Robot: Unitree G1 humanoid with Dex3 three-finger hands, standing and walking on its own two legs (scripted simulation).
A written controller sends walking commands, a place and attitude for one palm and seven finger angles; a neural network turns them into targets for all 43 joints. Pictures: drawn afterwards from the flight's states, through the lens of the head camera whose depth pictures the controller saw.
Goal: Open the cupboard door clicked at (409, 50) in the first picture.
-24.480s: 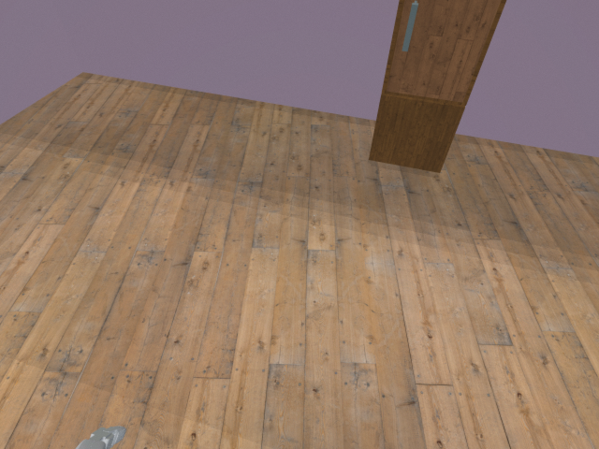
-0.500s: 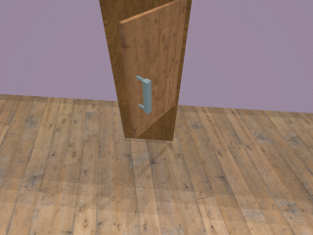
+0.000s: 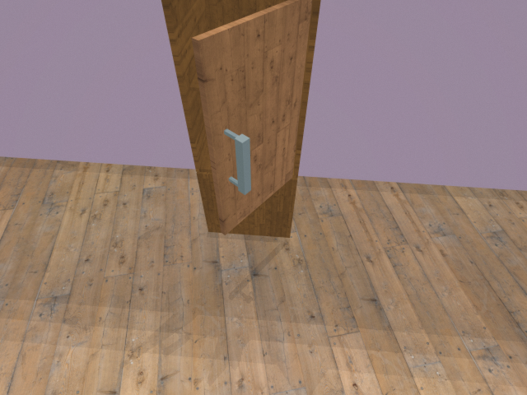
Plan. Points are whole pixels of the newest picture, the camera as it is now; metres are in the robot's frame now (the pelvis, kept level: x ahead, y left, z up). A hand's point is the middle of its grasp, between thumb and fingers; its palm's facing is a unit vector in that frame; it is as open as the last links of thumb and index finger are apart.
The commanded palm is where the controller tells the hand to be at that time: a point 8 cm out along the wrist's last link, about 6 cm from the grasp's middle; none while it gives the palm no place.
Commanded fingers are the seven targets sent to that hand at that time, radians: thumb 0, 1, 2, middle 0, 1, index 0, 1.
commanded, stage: walk to a spot facing it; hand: left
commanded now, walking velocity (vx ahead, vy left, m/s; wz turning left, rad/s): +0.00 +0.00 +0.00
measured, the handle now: (237, 162) +0.64 +0.10 -0.06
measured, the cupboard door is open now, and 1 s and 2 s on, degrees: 53 53 53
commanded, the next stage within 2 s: none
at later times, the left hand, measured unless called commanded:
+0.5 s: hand out of the picture +0.06 +0.19 -0.18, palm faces -0.12 -0.97 -0.23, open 7.4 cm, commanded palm none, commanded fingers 0.00 0.90 0.90 -0.20 -0.30 -0.20 -0.30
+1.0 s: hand (191, 390) +0.17 +0.14 -0.19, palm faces -0.42 -0.89 -0.19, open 7.4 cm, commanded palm none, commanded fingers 0.00 0.90 0.90 -0.20 -0.30 -0.20 -0.30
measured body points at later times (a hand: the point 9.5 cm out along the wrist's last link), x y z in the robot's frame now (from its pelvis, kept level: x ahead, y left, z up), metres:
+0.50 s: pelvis +0.00 +0.00 -0.01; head +0.04 -0.01 +0.44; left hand +0.07 +0.24 -0.16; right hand -0.01 -0.24 -0.17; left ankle +0.04 +0.11 -0.74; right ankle -0.05 -0.09 -0.71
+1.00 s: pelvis +0.01 -0.01 -0.01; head +0.06 -0.01 +0.44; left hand +0.19 +0.19 -0.17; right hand -0.02 -0.28 -0.13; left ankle +0.07 +0.11 -0.74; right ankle -0.06 -0.12 -0.69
